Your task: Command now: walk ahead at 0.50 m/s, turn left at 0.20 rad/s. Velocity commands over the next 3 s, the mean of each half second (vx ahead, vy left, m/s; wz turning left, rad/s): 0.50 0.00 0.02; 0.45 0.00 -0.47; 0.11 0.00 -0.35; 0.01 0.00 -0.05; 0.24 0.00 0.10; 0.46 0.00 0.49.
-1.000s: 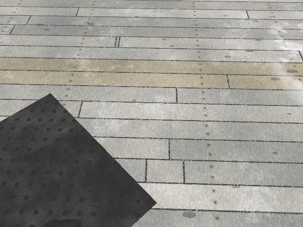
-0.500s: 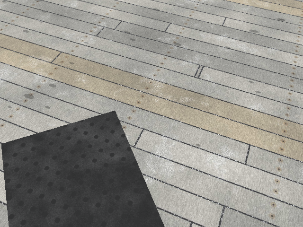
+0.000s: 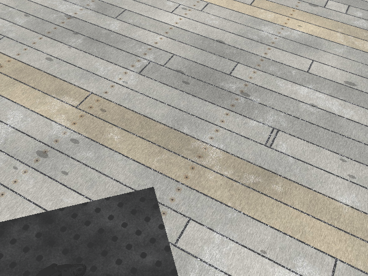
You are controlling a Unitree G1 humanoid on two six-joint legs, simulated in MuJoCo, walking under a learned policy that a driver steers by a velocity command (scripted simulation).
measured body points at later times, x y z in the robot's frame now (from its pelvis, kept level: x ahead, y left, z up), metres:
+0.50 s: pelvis +0.28 -0.03 +0.00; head +0.31 -0.04 +0.45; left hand +0.26 +0.25 -0.13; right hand +0.50 -0.26 -0.08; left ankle +0.46 +0.13 -0.70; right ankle +0.18 -0.13 -0.74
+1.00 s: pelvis +0.53 -0.03 +0.00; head +0.56 -0.05 +0.44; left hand +0.79 +0.15 -0.09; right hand +0.48 -0.32 -0.13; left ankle +0.47 +0.11 -0.74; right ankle +0.65 -0.20 -0.70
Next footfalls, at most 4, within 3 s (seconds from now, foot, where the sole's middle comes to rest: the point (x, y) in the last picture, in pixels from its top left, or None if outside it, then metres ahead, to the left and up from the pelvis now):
0.08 right None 0.22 -0.13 -0.78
0.60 left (142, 270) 0.50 0.11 -0.78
1.06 right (221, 217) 0.69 -0.20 -0.78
1.52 left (162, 205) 0.76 0.03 -0.78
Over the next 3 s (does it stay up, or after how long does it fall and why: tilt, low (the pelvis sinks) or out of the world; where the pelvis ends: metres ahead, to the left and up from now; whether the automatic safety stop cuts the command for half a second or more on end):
stays up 1.04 -0.18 0.00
